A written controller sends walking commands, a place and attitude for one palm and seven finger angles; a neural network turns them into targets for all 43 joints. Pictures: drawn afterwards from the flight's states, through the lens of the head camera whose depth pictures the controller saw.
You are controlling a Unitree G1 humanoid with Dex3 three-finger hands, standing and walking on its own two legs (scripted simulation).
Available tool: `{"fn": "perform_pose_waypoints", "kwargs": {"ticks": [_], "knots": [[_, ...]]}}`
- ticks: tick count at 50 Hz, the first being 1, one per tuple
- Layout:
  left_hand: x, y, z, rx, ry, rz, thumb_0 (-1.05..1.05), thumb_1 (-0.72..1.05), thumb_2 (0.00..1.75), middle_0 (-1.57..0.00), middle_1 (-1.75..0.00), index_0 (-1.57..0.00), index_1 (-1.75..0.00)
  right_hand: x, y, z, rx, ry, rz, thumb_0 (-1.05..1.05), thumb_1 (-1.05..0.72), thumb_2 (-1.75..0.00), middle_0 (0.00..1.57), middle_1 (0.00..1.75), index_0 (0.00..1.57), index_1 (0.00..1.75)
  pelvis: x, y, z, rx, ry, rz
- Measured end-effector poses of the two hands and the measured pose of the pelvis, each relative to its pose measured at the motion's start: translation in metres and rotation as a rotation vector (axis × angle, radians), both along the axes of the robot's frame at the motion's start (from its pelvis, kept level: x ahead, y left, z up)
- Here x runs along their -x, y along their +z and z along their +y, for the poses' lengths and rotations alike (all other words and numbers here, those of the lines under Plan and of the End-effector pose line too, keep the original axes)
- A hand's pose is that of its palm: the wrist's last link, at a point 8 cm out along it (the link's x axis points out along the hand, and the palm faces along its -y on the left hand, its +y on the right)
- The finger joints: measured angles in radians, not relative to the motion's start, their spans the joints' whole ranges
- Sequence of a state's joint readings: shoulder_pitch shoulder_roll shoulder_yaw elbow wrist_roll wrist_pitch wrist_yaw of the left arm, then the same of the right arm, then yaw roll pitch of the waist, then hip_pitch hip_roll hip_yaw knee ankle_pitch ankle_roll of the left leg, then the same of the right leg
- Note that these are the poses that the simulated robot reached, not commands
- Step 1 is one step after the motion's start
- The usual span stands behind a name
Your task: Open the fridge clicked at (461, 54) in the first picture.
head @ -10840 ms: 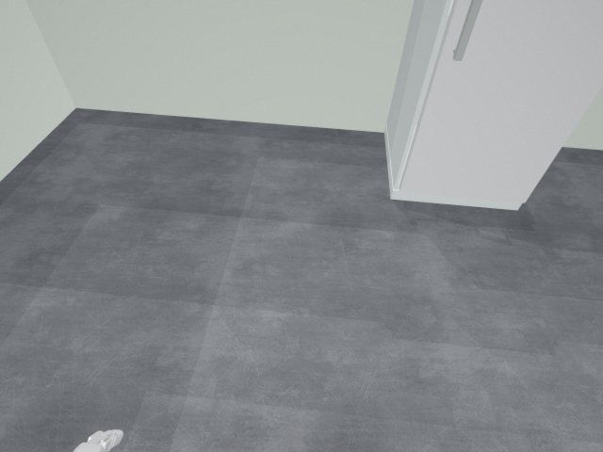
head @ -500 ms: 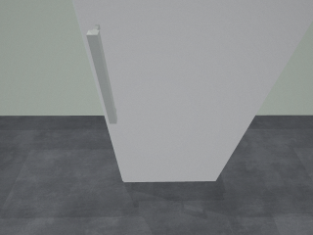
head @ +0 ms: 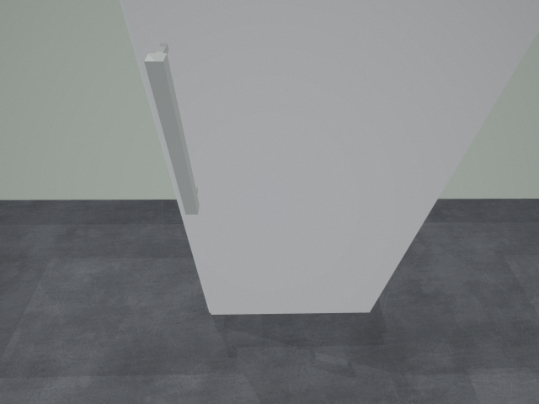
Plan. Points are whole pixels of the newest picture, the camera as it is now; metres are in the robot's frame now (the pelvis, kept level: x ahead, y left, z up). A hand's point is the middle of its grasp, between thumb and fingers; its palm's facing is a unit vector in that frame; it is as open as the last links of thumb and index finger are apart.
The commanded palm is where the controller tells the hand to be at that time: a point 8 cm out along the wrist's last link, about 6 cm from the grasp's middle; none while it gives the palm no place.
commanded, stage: look again from close up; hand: left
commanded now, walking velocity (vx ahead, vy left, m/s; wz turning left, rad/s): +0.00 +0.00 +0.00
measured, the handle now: (180, 141) +0.50 +0.19 +0.12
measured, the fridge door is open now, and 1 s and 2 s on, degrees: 0 0 0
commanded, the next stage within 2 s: raise the hand to about handle height in 0.36 s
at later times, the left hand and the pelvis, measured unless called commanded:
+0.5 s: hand out of the picture +0.00 +0.17 -0.17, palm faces +0.06 -0.98 -0.18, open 7.3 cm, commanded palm +0.09 +0.22 -0.07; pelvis +0.00 +0.00 +0.00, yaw +0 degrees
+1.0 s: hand out of the picture +0.12 +0.22 -0.04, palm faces +0.28 -0.96 -0.09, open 9.2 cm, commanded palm +0.12 +0.26 +0.00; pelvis -0.05 +0.00 -0.08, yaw +3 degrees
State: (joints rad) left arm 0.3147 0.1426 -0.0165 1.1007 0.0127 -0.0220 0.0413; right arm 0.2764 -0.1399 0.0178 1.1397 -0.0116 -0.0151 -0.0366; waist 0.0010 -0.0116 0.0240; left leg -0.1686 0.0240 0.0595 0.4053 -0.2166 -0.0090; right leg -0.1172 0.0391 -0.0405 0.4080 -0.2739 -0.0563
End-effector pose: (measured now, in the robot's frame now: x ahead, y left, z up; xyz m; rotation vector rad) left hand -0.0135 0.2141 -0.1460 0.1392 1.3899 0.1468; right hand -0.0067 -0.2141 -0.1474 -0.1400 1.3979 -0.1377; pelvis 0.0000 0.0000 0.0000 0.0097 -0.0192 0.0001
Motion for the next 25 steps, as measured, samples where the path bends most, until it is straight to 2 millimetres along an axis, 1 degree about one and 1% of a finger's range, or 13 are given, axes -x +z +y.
{"fn": "perform_pose_waypoints", "kwargs": {"ticks": [24,25], "knots": [[0.0018,-0.0005,0.0047,0.001,-0.016,-0.002,0.01,0.91,0.90,-0.20,-0.30,-0.20,-0.30,-0.0027,0.0027,-0.0014,0.009,0.006,-0.014,0.01,-0.91,-0.90,0.20,0.29,0.20,0.30,0.0029,0.0003,0.0021,0.004,0.003,-0.005],[-0.0075,0.0050,0.0077,0.001,0.026,-0.048,0.01,0.91,0.90,-0.20,-0.30,-0.20,-0.30,-0.0060,0.0042,-0.0029,0.015,0.009,-0.047,0.01,-0.91,-0.90,0.20,0.29,0.20,0.30,0.0042,-0.0003,0.0027,0.005,0.006,-0.001]]}}
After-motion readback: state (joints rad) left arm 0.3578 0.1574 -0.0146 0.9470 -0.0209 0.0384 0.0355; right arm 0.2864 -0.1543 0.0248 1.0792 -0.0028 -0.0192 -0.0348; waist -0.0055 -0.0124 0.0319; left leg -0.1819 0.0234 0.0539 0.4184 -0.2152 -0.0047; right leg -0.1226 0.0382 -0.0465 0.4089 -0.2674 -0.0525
